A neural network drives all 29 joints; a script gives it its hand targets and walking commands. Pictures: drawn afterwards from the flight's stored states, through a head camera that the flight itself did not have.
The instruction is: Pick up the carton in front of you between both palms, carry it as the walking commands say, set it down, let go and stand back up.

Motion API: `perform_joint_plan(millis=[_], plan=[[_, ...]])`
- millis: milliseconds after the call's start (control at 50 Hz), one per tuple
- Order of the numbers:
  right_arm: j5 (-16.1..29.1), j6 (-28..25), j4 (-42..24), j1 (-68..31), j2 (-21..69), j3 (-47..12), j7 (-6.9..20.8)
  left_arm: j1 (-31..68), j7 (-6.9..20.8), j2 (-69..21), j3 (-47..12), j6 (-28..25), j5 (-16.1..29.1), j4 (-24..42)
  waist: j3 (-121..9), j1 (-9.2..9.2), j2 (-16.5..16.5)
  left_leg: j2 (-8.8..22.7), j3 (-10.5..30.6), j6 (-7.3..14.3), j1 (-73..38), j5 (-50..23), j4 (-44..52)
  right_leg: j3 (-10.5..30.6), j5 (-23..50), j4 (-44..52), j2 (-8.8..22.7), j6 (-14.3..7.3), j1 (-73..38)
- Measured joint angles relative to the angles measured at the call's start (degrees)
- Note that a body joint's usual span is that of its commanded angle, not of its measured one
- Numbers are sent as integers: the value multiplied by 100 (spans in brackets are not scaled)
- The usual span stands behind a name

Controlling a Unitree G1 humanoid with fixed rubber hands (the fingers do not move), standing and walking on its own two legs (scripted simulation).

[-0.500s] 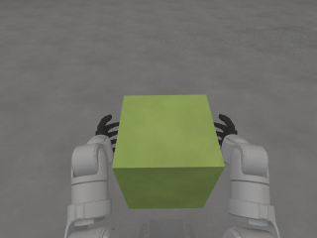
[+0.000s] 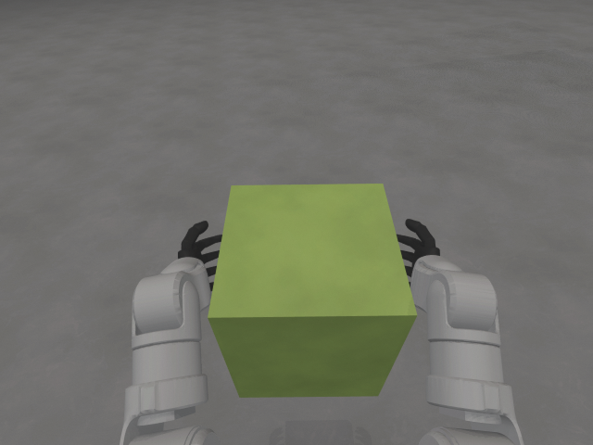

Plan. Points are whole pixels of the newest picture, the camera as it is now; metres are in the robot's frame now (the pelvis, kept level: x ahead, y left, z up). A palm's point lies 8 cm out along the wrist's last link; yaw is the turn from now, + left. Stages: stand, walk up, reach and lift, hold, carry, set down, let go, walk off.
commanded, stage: carry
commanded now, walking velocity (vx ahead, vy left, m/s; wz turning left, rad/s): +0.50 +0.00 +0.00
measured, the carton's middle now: (307, 295) +0.34 +0.00 +0.06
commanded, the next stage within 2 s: none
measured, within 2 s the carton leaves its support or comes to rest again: neither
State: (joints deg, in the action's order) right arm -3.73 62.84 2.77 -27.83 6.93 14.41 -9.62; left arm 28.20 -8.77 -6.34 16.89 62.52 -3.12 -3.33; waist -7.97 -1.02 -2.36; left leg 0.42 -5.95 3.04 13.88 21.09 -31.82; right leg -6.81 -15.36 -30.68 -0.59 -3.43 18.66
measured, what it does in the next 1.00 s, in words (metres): goes down: left foot 0.06 m lower, then right foot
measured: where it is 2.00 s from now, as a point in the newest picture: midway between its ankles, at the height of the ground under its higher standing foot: (280, 263)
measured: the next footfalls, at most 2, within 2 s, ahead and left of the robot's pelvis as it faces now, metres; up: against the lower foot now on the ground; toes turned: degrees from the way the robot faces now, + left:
left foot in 0.48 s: +0.37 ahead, +0.14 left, -0.06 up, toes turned +4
right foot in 0.98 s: +0.72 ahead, +0.03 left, -0.06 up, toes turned -6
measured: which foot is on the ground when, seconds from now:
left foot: down 0.00-0.00, up 0.02-0.46, down 0.48-0.98, up 1.00-1.00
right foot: down 0.00-0.48, up 0.50-0.96, down 0.98-1.00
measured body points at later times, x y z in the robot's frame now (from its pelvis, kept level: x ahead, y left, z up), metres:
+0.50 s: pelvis +0.23 +0.06 -0.06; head +0.23 +0.07 +0.39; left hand +0.58 +0.21 +0.05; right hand +0.57 -0.09 +0.05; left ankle +0.33 +0.14 -0.80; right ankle +0.02 -0.09 -0.71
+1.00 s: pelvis +0.55 +0.09 -0.08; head +0.56 +0.09 +0.37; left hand +0.89 +0.23 +0.02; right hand +0.88 -0.07 +0.01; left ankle +0.34 +0.14 -0.77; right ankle +0.68 +0.04 -0.80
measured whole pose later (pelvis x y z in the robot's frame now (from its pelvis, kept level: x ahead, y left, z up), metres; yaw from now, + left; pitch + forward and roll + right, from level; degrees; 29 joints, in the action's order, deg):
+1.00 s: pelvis +0.55 +0.09 -0.08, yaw +1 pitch +3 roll -1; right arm 0.0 55.4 -4.6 -22.4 6.1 11.8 -9.0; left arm 22.0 -8.7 -7.5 12.7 55.8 -2.8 6.0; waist -2.2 -1.9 -0.8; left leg -3.3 -4.9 3.8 2.1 29.1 -37.1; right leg -10.5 -2.8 -29.1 -2.5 -7.2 29.7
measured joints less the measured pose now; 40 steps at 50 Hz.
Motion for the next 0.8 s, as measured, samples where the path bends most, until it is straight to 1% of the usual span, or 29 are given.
perform_joint_plan(millis=[40, 80, 120, 160, 220, 280, 340, 400, 440, 460, 480, 500, 520, 540, 560, 580, 620, 660, 700, 760, 800], plan=[[83, -5, -18, 23, -99, 23, 2, 70, -2, -64, -36, -62, -68, -95, -28, 60, 2, 59, 79, -8, 222, 391, -590, -40, -55, -122, -52, -16, 9], [159, -20, -26, 41, -151, 56, 1, 63, -7, -109, -86, -106, -124, -112, 7, 148, 137, -16, 197, -4, 639, 853, -1424, 2, -259, -161, -28, -59, -21], [180, -34, -45, 19, -120, 101, -2, -34, -21, -110, -136, -128, -112, -2, 95, 225, 227, -26, 251, -8, 1046, 822, -1871, 70, -286, -8, -10, -62, -142], [181, -68, -139, 7, -56, 137, -2, -119, -33, -87, -177, -155, -38, 164, 207, 292, 270, 28, 277, -68, 1386, 517, -1894, 129, -251, 210, 3, -29, -312], [161, -142, -394, 30, 27, 136, 0, -142, -52, -20, -237, -224, 88, 376, 351, 372, 273, 148, 323, -160, 1823, -235, -1749, 175, -284, 468, 5, 16, -580], [139, -186, -669, 127, 57, 119, -2, -82, -60, 17, -298, -276, 181, 460, 402, 468, 208, 271, 447, -205, 2133, -1053, -1426, 186, -448, 581, -29, 90, -837], [103, -175, -859, 248, 77, 137, 10, -41, -61, 22, -362, -295, 224, 431, 403, 564, 117, 378, 549, -215, 2157, -1984, -578, 211, -771, 505, -56, 201, -1101], [82, -138, -960, 360, 81, 171, 39, -25, -62, -1, -417, -294, 220, 358, 369, 609, 27, 420, 472, -136, 1936, -2687, 237, 220, -1295, 197, -38, 357, -1368], [67, -137, -923, 373, 95, 184, 52, -20, -63, 6, -419, -270, 204, 322, 349, 577, 26, 408, 307, -57, 1650, -2815, 562, 247, -1766, -175, 24, 481, -1539], [53, -149, -853, 328, 101, 175, 57, -15, -62, 28, -402, -254, 200, 316, 360, 520, 22, 385, 184, -46, 1414, -2758, 724, 274, -2039, -574, 71, 508, -1559], [32, -161, -760, 255, 103, 157, 61, -11, -60, 65, -382, -243, 203, 312, 354, 455, -13, 376, 96, -45, 1157, -2374, 754, 327, -2288, -1261, 112, 496, -1439], [5, -232, -659, 197, 126, 146, 63, 39, -55, 145, -383, -257, 230, 267, 360, 351, 97, 270, 30, -6, 1166, -1491, 418, 433, -2373, -2168, 237, 447, -1135], [-24, -324, -545, 162, 141, 108, 57, 76, -52, 225, -376, -281, 269, 205, 422, 244, 240, 141, -26, 65, 1326, -1002, -66, 635, -2230, -3062, 288, 431, -748], [-34, -370, -441, 166, 145, 62, 54, 44, -52, 259, -362, -286, 289, 170, 481, 157, 276, 86, -53, 154, 1394, -876, -348, 762, -2053, -3793, 242, 416, -351], [-27, -388, -387, 224, 157, 47, 49, -6, -53, 242, -343, -274, 280, 148, 547, 86, 289, 49, -68, 219, 1388, -895, -481, 783, -1870, -4306, 206, 390, 26], [-7, -404, -380, 320, 172, 46, 46, -66, -54, 185, -310, -264, 251, 148, 622, 40, 310, 5, -75, 256, 1337, -792, -549, 757, -1650, -4606, 199, 356, 390], [59, -452, -435, 511, 205, 78, 43, -209, -55, 21, -239, -284, 171, 219, 769, -4, 333, -64, -92, 294, 1143, -572, -488, 636, -1187, -4690, 243, 284, 1063], [152, -548, -517, 622, 224, 112, 44, -330, -52, -103, -212, -364, 116, 359, 898, -39, 355, -135, -116, 319, 922, -454, -329, 534, -718, -4436, 323, 250, 1636], [248, -685, -576, 666, 212, 96, 46, -435, -46, -166, -223, -490, 98, 513, 982, -82, 363, -210, -124, 357, 698, -356, -176, 480, -400, -4112, 381, 239, 2093], [345, -867, -584, 691, 170, 5, 53, -594, -29, -184, -267, -657, 83, 701, 991, -151, 347, -306, -100, 384, 305, -169, 60, 437, -55, -3584, 404, 201, 2544], [369, -933, -569, 705, 147, -64, 58, -691, -13, -181, -290, -723, 67, 784, 940, -188, 328, -355, -61, 374, -13, -38, 255, 389, 228, -3078, 379, 152, 2659]])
